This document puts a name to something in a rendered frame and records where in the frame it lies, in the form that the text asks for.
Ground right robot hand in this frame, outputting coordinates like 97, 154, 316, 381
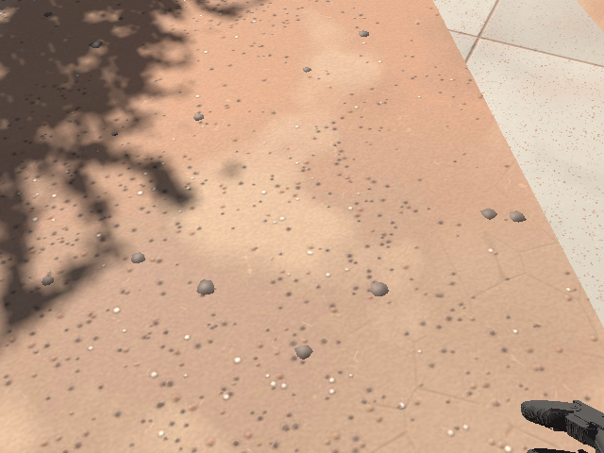
521, 400, 604, 453

